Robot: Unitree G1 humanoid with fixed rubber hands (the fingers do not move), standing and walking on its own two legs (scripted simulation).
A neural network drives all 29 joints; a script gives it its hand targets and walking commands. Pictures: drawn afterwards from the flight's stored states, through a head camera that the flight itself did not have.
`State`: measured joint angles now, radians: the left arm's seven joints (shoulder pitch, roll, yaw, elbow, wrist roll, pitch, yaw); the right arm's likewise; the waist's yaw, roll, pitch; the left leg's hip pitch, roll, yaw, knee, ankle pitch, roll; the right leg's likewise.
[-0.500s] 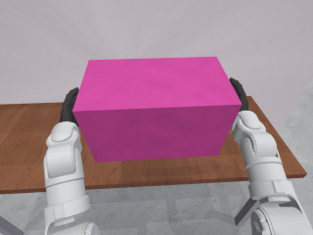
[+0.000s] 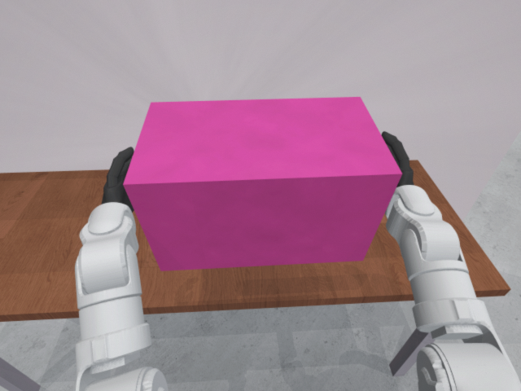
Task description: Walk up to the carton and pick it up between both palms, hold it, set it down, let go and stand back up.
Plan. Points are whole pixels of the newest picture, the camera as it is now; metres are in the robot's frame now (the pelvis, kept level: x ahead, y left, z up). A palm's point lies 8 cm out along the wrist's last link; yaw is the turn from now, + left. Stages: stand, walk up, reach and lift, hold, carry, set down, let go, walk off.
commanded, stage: hold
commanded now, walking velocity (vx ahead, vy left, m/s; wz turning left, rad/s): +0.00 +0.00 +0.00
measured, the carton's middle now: (260, 184) +0.37 +0.00 +0.17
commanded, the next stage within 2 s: set down in 0.04 s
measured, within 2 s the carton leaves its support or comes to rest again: neither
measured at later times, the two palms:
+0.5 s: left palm (117, 221) +0.35 +0.22 +0.13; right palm (370, 202) +0.37 -0.18 +0.12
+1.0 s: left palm (133, 227) +0.37 +0.21 +0.10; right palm (375, 207) +0.37 -0.19 +0.10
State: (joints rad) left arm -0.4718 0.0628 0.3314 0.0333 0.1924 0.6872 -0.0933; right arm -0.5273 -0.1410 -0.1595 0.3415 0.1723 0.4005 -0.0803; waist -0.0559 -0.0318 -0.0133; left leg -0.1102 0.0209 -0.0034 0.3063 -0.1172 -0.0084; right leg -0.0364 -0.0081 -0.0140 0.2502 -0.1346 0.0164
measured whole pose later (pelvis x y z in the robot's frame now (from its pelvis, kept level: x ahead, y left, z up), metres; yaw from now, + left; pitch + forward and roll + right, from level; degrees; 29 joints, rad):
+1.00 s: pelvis +0.02 +0.00 +0.00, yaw +1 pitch -3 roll +0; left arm -0.43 0.08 0.27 0.41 0.13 0.23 -0.06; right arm -0.41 -0.11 -0.19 0.59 0.07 -0.06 -0.06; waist 0.00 -0.05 0.01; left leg -0.11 0.01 -0.01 0.30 -0.14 -0.01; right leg -0.03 -0.02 -0.04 0.25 -0.17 0.01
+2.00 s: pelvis +0.02 +0.00 -0.01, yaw +0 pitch +15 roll -1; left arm -0.67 0.18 0.14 1.18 -0.08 -0.35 0.02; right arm -0.64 -0.14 -0.32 1.05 -0.06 -0.36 -0.01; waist 0.03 0.00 -0.16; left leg -0.50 0.03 0.01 0.36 -0.12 -0.01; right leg -0.43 -0.01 -0.03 0.32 -0.15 0.01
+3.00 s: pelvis +0.01 +0.00 -0.04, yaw -3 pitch +30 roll -2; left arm -0.79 0.19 0.04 1.35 -0.20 -0.56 0.05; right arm -0.82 -0.27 -0.09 1.35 0.17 -0.52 0.01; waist 0.06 0.04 -0.28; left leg -0.98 0.06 0.03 0.67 -0.22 -0.01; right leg -0.92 0.01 -0.02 0.62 -0.23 0.01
